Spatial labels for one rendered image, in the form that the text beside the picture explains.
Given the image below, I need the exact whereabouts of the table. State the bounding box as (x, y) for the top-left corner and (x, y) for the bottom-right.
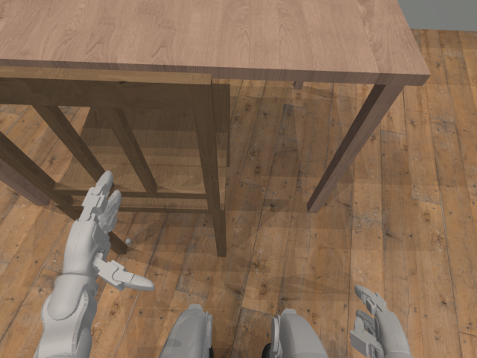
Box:
(0, 0), (431, 213)

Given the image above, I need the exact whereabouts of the robot left hand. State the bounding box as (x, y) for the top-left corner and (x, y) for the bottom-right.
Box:
(63, 170), (155, 291)

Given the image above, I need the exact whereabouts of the left robot thigh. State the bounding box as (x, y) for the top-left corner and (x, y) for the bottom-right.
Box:
(159, 309), (212, 358)

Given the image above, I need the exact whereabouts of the chair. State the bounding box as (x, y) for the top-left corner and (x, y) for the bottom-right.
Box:
(0, 66), (230, 257)

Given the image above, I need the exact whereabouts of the robot right hand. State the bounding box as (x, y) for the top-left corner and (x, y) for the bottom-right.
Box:
(350, 285), (411, 358)

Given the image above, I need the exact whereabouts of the robot left forearm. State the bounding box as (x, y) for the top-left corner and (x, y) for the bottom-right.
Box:
(33, 273), (99, 358)

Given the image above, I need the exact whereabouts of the right robot thigh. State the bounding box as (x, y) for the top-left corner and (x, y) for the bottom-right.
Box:
(271, 313), (329, 358)

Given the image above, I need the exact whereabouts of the robot thigh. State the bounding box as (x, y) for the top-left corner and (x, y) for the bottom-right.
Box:
(271, 313), (329, 358)
(159, 309), (212, 358)

